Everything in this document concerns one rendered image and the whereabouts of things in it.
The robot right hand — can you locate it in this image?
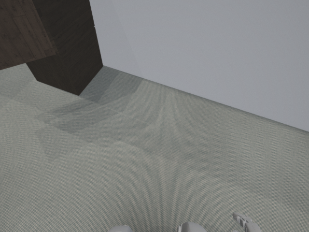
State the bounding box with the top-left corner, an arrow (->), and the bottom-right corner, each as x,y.
233,212 -> 262,232

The cupboard door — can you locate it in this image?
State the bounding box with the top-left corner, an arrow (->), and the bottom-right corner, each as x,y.
0,0 -> 56,70

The right robot thigh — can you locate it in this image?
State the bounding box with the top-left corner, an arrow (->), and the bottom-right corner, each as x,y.
177,222 -> 207,232

